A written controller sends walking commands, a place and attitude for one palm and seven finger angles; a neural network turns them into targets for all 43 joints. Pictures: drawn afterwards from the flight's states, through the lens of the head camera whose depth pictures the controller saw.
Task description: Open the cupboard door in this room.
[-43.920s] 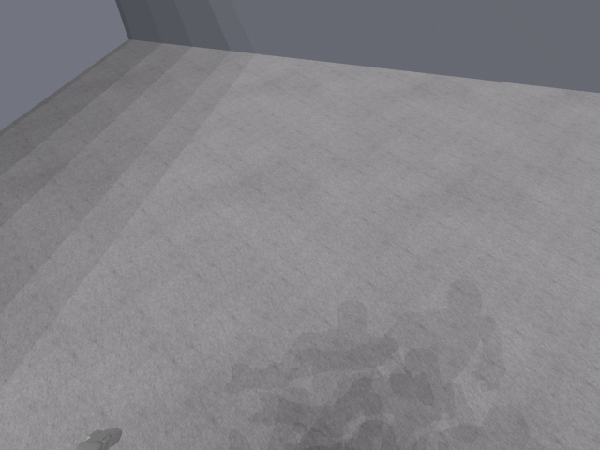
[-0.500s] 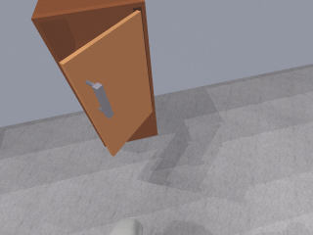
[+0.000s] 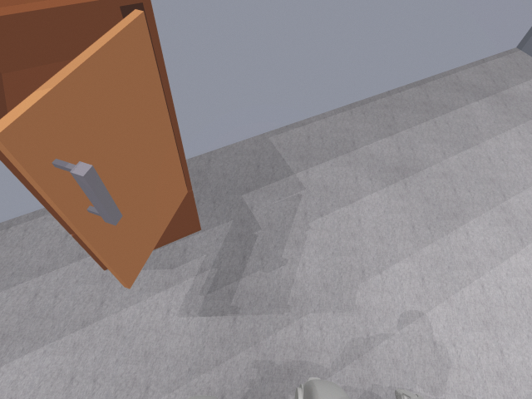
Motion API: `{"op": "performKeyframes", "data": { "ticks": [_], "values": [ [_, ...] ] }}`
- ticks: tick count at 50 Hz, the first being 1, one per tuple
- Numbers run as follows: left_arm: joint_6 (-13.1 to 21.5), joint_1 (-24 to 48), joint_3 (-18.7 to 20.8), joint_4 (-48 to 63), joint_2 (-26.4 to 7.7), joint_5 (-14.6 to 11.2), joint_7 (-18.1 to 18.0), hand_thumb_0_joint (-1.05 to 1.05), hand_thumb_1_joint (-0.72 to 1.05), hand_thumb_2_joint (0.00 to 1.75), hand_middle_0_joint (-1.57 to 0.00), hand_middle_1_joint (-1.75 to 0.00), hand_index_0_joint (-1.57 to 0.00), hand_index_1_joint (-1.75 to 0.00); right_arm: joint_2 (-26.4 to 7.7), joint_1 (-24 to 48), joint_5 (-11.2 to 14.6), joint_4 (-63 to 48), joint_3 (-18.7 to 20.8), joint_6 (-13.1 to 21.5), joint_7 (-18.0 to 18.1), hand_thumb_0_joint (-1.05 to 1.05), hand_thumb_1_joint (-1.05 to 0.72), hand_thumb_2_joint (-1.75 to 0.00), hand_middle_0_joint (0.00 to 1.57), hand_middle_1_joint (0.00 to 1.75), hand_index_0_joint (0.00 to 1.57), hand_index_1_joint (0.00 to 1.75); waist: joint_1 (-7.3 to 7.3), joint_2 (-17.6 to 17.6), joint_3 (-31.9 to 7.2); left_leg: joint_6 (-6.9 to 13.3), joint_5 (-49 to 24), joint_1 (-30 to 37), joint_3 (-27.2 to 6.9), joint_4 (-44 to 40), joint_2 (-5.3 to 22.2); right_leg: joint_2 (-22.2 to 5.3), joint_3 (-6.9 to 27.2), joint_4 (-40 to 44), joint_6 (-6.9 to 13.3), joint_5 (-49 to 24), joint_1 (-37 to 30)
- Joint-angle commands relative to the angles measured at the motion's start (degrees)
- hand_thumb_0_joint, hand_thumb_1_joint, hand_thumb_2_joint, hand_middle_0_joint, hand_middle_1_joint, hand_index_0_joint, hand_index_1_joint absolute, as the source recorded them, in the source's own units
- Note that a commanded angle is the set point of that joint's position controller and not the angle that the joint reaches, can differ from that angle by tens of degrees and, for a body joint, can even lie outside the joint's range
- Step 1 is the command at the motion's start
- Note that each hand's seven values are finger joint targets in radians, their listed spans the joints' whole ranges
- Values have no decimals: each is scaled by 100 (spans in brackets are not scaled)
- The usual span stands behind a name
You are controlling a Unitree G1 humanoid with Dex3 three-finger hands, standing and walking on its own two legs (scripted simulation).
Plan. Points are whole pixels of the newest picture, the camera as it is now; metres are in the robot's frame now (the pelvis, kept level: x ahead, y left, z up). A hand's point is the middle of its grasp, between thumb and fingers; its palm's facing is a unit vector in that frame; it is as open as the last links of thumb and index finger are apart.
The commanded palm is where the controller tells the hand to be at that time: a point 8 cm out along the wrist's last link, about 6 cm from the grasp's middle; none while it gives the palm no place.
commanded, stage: walk to a spot facing it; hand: left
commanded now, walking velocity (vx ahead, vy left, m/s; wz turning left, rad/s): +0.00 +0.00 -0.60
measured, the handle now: (88, 193) +0.41 +0.36 -0.02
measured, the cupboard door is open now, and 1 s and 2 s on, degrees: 43 43 43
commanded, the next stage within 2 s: none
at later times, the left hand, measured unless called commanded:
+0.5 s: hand (190, 367) +0.17 +0.15 -0.18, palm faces -0.28 -0.94 -0.20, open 7.4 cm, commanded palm none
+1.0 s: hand (237, 359) +0.19 +0.07 -0.16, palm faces -0.51 -0.83 -0.22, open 7.4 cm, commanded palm none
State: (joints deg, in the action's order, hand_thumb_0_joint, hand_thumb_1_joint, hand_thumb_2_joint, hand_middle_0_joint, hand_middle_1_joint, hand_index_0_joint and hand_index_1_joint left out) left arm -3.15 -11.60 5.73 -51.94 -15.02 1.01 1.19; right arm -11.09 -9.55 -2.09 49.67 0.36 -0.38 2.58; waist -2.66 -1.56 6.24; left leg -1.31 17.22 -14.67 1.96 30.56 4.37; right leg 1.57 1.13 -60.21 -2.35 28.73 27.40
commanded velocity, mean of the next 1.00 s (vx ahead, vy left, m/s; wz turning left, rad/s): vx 0.12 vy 0.00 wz -0.59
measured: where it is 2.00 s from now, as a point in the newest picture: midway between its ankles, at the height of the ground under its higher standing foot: (376, 353)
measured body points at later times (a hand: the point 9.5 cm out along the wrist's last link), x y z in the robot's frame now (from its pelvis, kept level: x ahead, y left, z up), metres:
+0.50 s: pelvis +0.02 -0.01 -0.01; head +0.06 -0.01 +0.43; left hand +0.19 +0.20 -0.16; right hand +0.00 -0.28 -0.14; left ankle +0.07 +0.09 -0.74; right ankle +0.00 -0.14 -0.72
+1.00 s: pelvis +0.07 -0.09 +0.00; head +0.10 -0.11 +0.45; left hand +0.22 +0.11 -0.14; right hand -0.02 -0.35 -0.14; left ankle +0.18 +0.01 -0.68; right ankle -0.03 -0.14 -0.74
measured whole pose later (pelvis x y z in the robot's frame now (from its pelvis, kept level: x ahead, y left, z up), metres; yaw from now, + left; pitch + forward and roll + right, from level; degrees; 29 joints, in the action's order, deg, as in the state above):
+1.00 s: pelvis +0.07 -0.09 +0.00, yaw -35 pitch +1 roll +0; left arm 1.3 -17.7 4.0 -55.2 -10.9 1.2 0.9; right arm -13.5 -10.7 -1.6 52.8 3.9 -0.8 -0.6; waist -1.1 0.0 3.8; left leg -4.2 19.0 -30.4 2.7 53.6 4.8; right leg 1.8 1.2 -25.0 2.6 17.4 8.6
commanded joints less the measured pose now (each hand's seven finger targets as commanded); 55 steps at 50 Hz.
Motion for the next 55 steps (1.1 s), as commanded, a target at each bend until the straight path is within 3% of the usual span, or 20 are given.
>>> {"op": "performKeyframes", "data": {
  "ticks": [1, 6, 8, 10, 14, 20, 21, 22, 23, 24, 27, 31, 36, 37, 38, 39, 41, 44, 52, 55],
  "values": [
    [104, 277, -70, 590, -163, 8, 133, 0, 90, 90, -20, -30, -20, -30, -1264, -490, 10, -253, 418, 59, 37, 0, -90, -90, 20, 30, 20, 30, 392, 1390, -836, 765, -3459, 746, -79, -559, 1207, -158, -554, 1293, -12, -344, -365],
    [169, -247, 1, 436, -487, 21, 112, 0, 90, 90, -20, -30, -20, -30, -1364, -414, 66, -249, 495, -4, -55, 0, -90, -90, 20, 30, 20, 30, 23, 939, -876, 249, -2055, -149, 256, 473, 1097, -163, -601, 3203, 265, -1822, -2062],
    [230, -893, 196, 254, -1565, 40, -47, 0, 90, 90, -20, -30, -20, -30, -808, -69, 164, -594, 359, -36, -87, 0, -90, -90, 20, 30, 20, 30, -370, -1811, -1130, -275, 2239, -1952, 577, 2965, -62, -2474, 2329, 3976, 1370, -4694, -2953],
    [175, -545, 206, 313, -1312, 57, -184, 0, 90, 90, -20, -30, -20, -30, -876, 61, 161, -477, 394, -79, -28, 0, -90, -90, 20, 30, 20, 30, -231, -1541, -1072, -204, 1679, -2189, -218, 3695, 150, -2023, 2173, 3768, 1634, -3900, -2670],
    [159, 203, 102, 566, -1017, 88, -212, 0, 90, 90, -20, -30, -20, -30, -657, -246, 156, -227, 363, -106, -100, 0, -90, -90, 20, 30, 20, 30, 181, -681, -957, -264, 988, -1223, -49, 2750, 6, -1494, 1454, 3738, 1357, -3354, -1657],
    [105, 517, 87, 651, -964, 39, -135, 0, 90, 90, -20, -30, -20, -30, -659, -957, 159, -56, 356, -14, -80, 0, -90, -90, 20, 30, 20, 30, 518, -602, -746, -176, 50, 204, 120, 355, -328, -1049, 1704, 3643, 1008, -1972, -574],
    [78, 562, 41, 703, -786, -8, -116, 0, 90, 90, -20, -30, -20, -30, -844, -1179, 142, -12, 378, 45, -53, 0, -90, -90, 20, 30, 20, 30, 638, -190, -771, -61, -16, 782, -213, -523, -45, -731, 1473, 3261, 736, -1527, -54],
    [53, 395, -42, 804, -380, -64, -66, 0, 90, 90, -20, -30, -20, -30, -1390, -1263, 48, -36, 474, 107, -27, 0, -90, -90, 20, 30, 20, 30, 623, 1447, -731, 439, 356, 1146, -1891, -1416, 1327, 81, 756, 2060, 359, -380, 822],
    [86, 484, -55, 937, -355, -35, -20, 0, 90, 90, -20, -30, -20, -30, -1715, -1343, 12, -154, 511, 115, 22, 0, -90, -90, 20, 30, 20, 30, 647, 1839, -706, 1068, 215, 635, -2900, -1893, 2466, 192, 92, 555, 146, 655, 862],
    [103, 506, -7, 892, -519, 46, 10, 0, 90, 90, -20, -30, -20, -30, -1633, -1121, -2, -217, 476, 152, -1, 0, -90, -90, 20, 30, 20, 30, 551, 1351, -711, 1275, 336, 192, -2836, -1844, 2537, -134, 358, -181, 163, 498, 662],
    [90, 345, 34, 633, -356, 46, 119, 0, 90, 90, -20, -30, -20, -30, -1201, -424, 6, -331, 356, 172, 21, 0, -90, -90, 20, 30, 20, 30, 203, 1178, -491, 845, -1146, 191, -935, -1451, 1558, -339, 11, -609, -43, -341, 624],
    [88, 552, -89, 669, -61, 2, 124, 0, 90, 90, -20, -30, -20, -30, -1179, -894, 9, -91, 419, 135, 3, 0, -90, -90, 20, 30, 20, 30, 472, 1267, -765, 737, -2956, 844, 148, -824, 1369, -242, -536, 1022, -24, -318, -25],
    [183, 169, -45, 516, -173, 39, 144, 0, 90, 90, -20, -30, -20, -30, -1257, -885, 27, -24, 500, 58, -98, 0, -90, -90, 20, 30, 20, 30, 311, 1060, -878, 390, -115, 59, 382, -342, 1429, -31, -943, 3045, 222, -883, -1626],
    [217, -321, 50, 343, -452, 58, 113, 0, 90, 90, -20, -30, -20, -30, -1145, -739, 65, -79, 482, 63, -133, 0, -90, -90, 20, 30, 20, 30, 25, 366, -938, 158, 737, -832, 652, 366, 1140, -323, -490, 3591, 411, -771, -2642],
    [283, -852, 202, 173, -1133, 104, 29, 0, 90, 90, -20, -30, -20, -30, -679, -438, 146, -312, 383, 68, -185, 0, -90, -90, 20, 30, 20, 30, -305, -1630, -952, -202, 2067, -2341, 1302, 1953, 288, -1835, 1790, 4433, 1031, -66, -3541],
    [271, -1316, 255, 88, -1405, 3, -48, 0, 90, 90, -20, -30, -20, -30, -746, 357, 93, -643, 340, 48, -203, 0, -90, -90, 20, 30, 20, 30, -709, -1619, -620, -206, 2332, -2978, 482, 2997, 50, -2512, 3004, 4840, 1600, -359, -3151],
    [371, -829, 182, 112, -1042, 7, -143, 0, 90, 90, -20, -30, -20, -30, -839, 499, 100, -530, 437, 78, -226, 0, -90, -90, 20, 30, 20, 30, -308, -1120, -236, -182, 1167, -3202, -203, 3585, 289, -2091, 2725, 4830, 1641, -56, -2729],
    [500, -443, 90, 184, -693, 38, -133, 0, 90, 90, -20, -30, -20, -30, -653, 147, 57, -254, 449, 100, -300, 0, -90, -90, 20, 30, 20, 30, 108, -631, -409, -269, 332, -2330, -68, 2987, 236, -1503, 1563, 4626, 1383, -1277, -2232],
    [602, -682, 116, -47, -798, 41, -52, 0, 90, 90, -20, -30, -20, -30, -534, 476, 111, -459, 395, 299, -331, 0, -90, -90, 20, 30, 20, 30, 88, -685, -263, -210, 13, -1558, 102, 1135, -140, -1370, 1579, 4425, 1418, -2014, -2093],
    [576, -367, 123, -18, -738, -1, -48, 0, 90, 90, -20, -30, -20, -30, -707, -358, 104, -181, 420, 402, -251, 0, -90, -90, 20, 30, 20, 30, 549, -355, -452, -136, -471, 339, 253, -81, -351, -987, 1299, 3730, 1128, -2066, -1194]
  ]
}}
